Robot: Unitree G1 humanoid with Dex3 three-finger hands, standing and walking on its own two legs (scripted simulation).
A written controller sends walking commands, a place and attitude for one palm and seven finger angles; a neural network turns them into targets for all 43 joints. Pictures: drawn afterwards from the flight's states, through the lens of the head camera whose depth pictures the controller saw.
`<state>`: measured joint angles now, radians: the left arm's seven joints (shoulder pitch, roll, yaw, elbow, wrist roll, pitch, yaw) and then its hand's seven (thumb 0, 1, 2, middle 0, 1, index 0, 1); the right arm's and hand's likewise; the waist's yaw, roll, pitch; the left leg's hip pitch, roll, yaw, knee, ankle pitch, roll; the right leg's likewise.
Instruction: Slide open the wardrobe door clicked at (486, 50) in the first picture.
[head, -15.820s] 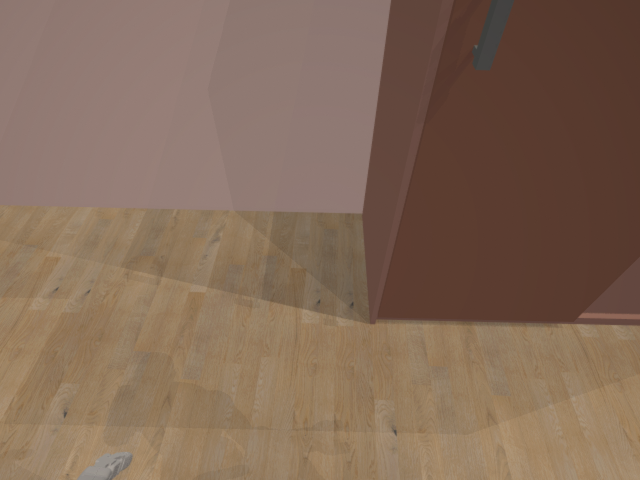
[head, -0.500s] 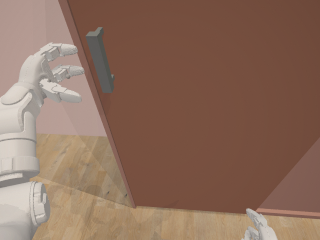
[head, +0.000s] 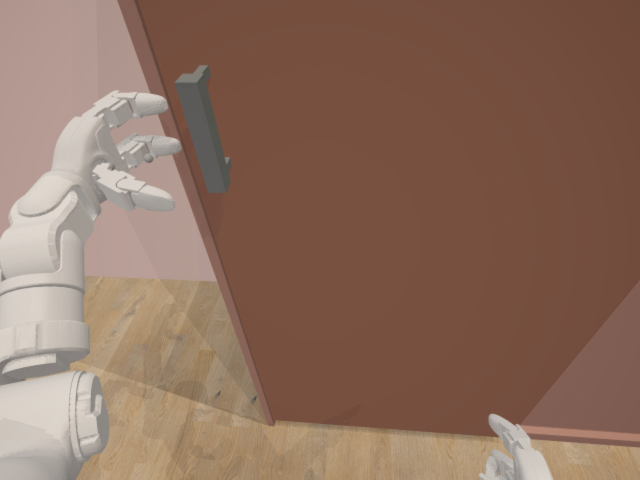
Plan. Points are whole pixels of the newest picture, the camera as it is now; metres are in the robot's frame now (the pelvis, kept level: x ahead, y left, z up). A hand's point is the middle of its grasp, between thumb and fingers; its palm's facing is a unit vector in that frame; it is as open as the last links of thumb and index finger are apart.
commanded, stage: move the hooked fingers beside the handle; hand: left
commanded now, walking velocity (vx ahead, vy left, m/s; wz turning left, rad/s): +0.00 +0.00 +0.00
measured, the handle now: (211, 130) +0.44 +0.16 +0.26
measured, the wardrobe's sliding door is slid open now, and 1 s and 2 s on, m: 0.00 0.00 0.00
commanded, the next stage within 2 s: feel for the door with the fingertips in 0.34 s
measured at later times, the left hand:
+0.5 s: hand (137, 166) +0.37 +0.22 +0.25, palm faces +0.02 -1.00 -0.05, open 14.0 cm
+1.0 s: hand (170, 161) +0.37 +0.18 +0.26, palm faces +0.00 -1.00 -0.03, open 14.0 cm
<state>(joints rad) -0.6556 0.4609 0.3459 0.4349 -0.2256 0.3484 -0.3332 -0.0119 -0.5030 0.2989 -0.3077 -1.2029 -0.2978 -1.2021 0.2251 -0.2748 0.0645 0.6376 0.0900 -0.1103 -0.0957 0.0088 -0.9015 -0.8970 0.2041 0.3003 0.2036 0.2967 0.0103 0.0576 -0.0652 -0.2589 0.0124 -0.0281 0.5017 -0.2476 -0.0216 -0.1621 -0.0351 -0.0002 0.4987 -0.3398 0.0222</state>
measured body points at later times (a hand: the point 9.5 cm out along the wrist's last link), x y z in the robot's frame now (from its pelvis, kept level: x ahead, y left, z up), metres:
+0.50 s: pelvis -0.01 +0.00 +0.00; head -0.03 -0.03 +0.45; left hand +0.37 +0.28 +0.25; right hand +0.16 -0.25 -0.09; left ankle +0.01 +0.14 -0.74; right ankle -0.05 -0.13 -0.74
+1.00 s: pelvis -0.01 +0.00 +0.00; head -0.04 -0.03 +0.45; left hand +0.36 +0.23 +0.26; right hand +0.18 -0.22 -0.08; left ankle +0.01 +0.14 -0.74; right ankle -0.05 -0.13 -0.74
